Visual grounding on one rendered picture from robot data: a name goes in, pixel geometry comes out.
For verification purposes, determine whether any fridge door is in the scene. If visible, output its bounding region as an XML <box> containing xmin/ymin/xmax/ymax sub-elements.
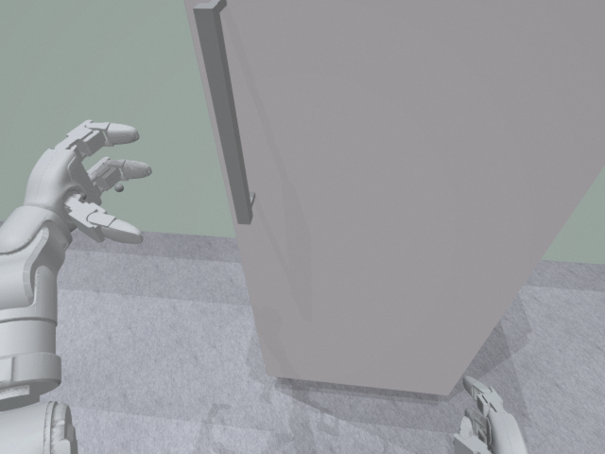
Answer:
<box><xmin>185</xmin><ymin>0</ymin><xmax>605</xmax><ymax>395</ymax></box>

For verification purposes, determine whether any handle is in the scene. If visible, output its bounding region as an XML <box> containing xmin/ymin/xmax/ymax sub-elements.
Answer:
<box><xmin>193</xmin><ymin>0</ymin><xmax>255</xmax><ymax>225</ymax></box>

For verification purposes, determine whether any left robot hand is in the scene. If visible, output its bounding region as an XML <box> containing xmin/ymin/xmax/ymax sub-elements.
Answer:
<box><xmin>23</xmin><ymin>120</ymin><xmax>152</xmax><ymax>244</ymax></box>

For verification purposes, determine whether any right robot hand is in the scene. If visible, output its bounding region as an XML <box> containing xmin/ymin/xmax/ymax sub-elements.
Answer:
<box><xmin>454</xmin><ymin>376</ymin><xmax>528</xmax><ymax>454</ymax></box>

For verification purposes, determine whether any left robot upper arm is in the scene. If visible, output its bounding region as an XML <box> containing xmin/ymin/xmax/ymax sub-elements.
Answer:
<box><xmin>0</xmin><ymin>401</ymin><xmax>78</xmax><ymax>454</ymax></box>

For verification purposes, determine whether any left robot forearm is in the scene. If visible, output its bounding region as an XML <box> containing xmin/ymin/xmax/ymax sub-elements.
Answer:
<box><xmin>0</xmin><ymin>206</ymin><xmax>73</xmax><ymax>412</ymax></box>

